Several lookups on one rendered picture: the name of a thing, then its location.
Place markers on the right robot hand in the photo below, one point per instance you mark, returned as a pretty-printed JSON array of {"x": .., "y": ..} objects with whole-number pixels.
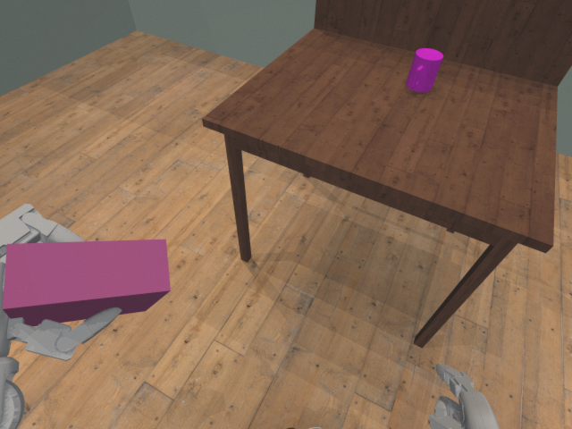
[{"x": 473, "y": 410}]

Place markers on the sponge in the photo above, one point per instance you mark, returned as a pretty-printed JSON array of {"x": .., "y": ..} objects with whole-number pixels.
[{"x": 71, "y": 281}]

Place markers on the left robot hand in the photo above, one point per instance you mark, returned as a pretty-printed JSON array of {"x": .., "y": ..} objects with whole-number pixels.
[{"x": 50, "y": 338}]

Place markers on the table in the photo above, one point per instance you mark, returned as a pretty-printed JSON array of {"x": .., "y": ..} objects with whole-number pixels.
[{"x": 476, "y": 154}]

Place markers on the left robot forearm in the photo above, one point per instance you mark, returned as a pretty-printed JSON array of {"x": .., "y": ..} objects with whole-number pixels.
[{"x": 11, "y": 398}]

